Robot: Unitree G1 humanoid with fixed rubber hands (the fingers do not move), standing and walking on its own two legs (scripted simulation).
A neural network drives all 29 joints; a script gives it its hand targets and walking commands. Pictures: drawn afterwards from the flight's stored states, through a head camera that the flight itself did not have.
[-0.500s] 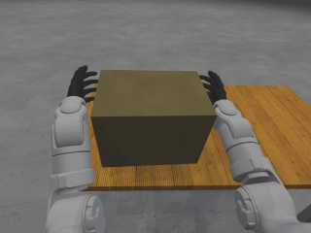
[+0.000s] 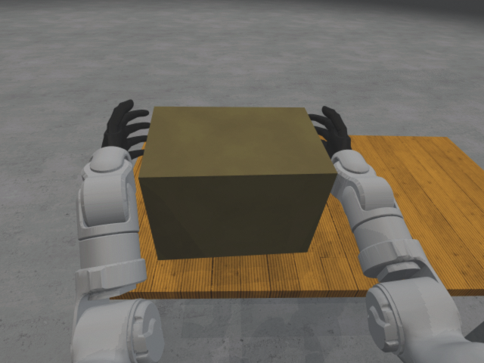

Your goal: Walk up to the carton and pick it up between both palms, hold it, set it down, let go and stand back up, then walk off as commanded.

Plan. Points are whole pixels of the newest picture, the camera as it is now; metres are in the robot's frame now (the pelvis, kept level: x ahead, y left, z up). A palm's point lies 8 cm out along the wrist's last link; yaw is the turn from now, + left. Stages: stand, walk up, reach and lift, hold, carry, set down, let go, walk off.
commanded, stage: hold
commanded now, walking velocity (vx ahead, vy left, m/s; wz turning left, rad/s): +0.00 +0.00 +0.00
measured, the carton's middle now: (233, 181) +0.36 +0.00 +0.17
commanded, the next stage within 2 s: none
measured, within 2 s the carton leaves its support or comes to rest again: neither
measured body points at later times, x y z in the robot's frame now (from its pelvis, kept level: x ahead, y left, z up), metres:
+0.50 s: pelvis +0.01 +0.00 +0.00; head -0.05 +0.02 +0.45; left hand +0.38 +0.17 +0.23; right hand +0.39 -0.17 +0.21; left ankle +0.02 +0.13 -0.75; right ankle +0.02 -0.12 -0.75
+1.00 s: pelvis +0.00 +0.00 +0.00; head -0.05 +0.02 +0.45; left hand +0.38 +0.18 +0.23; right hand +0.39 -0.17 +0.22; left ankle +0.02 +0.13 -0.75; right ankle +0.02 -0.12 -0.75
